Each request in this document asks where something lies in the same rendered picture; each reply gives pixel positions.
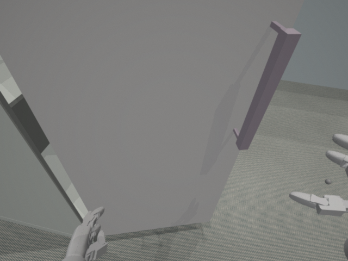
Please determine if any left robot hand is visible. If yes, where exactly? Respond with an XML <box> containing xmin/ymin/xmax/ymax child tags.
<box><xmin>65</xmin><ymin>207</ymin><xmax>108</xmax><ymax>261</ymax></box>

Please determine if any right robot hand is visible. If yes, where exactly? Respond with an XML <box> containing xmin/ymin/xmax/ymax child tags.
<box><xmin>289</xmin><ymin>134</ymin><xmax>348</xmax><ymax>216</ymax></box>

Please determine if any handle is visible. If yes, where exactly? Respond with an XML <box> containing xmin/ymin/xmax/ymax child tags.
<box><xmin>233</xmin><ymin>21</ymin><xmax>302</xmax><ymax>150</ymax></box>

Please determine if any fridge door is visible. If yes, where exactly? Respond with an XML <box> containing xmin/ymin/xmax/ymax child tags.
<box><xmin>0</xmin><ymin>0</ymin><xmax>304</xmax><ymax>236</ymax></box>

